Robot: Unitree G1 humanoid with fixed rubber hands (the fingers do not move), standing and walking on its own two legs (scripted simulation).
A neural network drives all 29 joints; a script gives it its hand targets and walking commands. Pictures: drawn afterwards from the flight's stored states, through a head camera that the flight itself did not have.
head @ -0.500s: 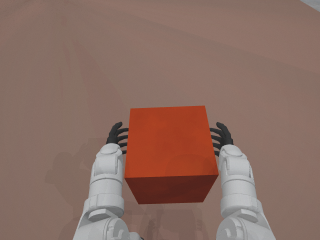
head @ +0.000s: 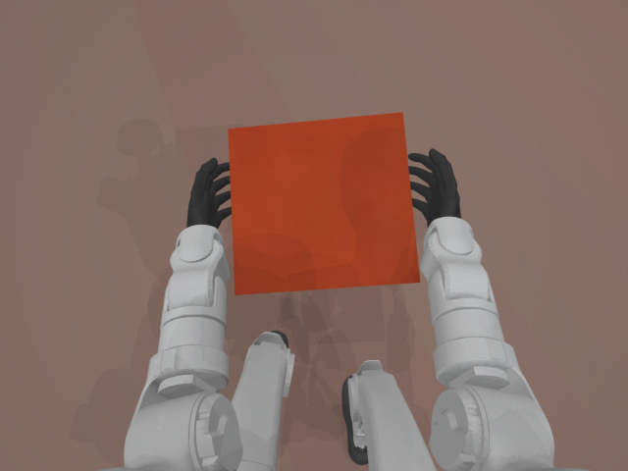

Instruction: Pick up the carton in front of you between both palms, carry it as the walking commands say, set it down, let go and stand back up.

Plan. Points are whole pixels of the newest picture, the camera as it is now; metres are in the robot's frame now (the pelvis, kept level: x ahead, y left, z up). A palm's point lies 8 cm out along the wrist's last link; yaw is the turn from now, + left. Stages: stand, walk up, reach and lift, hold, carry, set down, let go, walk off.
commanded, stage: set down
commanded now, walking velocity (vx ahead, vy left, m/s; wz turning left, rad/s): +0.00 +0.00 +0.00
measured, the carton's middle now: (324, 220) +0.42 +0.04 -0.16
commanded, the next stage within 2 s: none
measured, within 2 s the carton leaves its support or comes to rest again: neither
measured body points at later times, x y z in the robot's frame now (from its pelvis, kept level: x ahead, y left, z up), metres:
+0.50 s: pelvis -0.03 +0.01 -0.13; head +0.26 +0.04 +0.22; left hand +0.41 +0.21 -0.25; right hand +0.48 -0.09 -0.23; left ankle +0.10 +0.14 -0.62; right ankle +0.01 -0.11 -0.62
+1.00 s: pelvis -0.06 +0.00 -0.23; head +0.29 +0.00 +0.05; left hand +0.42 +0.22 -0.40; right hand +0.52 -0.07 -0.38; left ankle +0.10 +0.14 -0.62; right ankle +0.01 -0.11 -0.62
